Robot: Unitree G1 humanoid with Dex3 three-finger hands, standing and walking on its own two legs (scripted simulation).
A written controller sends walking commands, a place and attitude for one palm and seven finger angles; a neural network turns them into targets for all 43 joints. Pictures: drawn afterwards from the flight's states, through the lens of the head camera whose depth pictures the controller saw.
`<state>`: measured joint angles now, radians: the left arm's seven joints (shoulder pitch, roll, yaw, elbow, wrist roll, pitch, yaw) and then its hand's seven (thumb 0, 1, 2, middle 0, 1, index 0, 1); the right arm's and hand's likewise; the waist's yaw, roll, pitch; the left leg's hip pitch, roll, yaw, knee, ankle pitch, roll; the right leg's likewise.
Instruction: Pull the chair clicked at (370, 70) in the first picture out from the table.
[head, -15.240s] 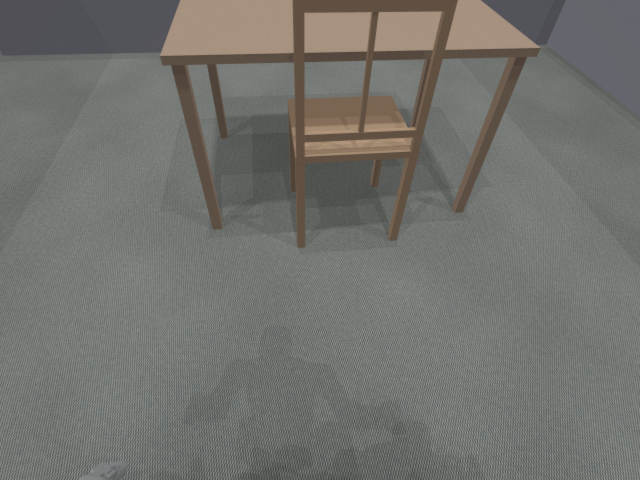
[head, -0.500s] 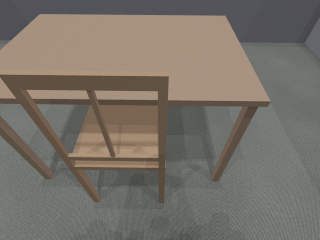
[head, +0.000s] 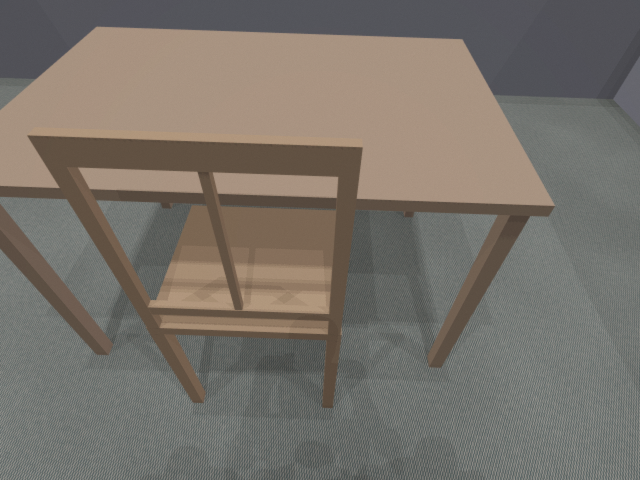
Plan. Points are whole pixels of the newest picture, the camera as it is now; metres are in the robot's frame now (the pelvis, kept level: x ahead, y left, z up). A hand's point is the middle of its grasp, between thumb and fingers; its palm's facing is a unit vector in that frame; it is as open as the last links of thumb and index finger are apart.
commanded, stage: look again from close up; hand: left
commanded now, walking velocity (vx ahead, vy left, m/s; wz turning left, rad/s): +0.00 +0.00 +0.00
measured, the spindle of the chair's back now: (225, 251) +0.48 +0.19 -0.04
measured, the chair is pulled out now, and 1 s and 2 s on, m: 0.00 0.00 0.00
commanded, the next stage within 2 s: raise the hand toward the chair's back in 0.90 s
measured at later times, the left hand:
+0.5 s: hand out of the picture +0.00 +0.21 -0.17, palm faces +0.01 -0.98 -0.18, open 7.4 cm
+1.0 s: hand out of the picture +0.00 +0.21 -0.17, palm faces +0.00 -0.99 -0.17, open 7.4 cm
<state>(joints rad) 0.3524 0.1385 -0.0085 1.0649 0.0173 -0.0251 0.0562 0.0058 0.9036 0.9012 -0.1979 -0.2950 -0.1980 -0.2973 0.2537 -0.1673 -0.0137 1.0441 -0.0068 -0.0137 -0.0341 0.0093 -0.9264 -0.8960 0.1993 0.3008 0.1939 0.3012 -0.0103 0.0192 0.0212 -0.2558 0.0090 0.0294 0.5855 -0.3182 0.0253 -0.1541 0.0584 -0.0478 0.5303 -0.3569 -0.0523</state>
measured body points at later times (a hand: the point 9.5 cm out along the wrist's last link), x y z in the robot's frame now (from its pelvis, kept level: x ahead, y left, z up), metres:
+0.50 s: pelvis +0.01 +0.04 +0.01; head +0.03 +0.06 +0.46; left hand +0.00 +0.27 -0.16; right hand +0.01 -0.18 -0.14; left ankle +0.00 +0.10 -0.73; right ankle -0.04 -0.09 -0.73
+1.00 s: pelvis +0.01 +0.04 +0.01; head +0.03 +0.06 +0.46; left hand +0.00 +0.26 -0.16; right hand +0.01 -0.18 -0.15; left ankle +0.00 +0.10 -0.73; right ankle -0.04 -0.09 -0.73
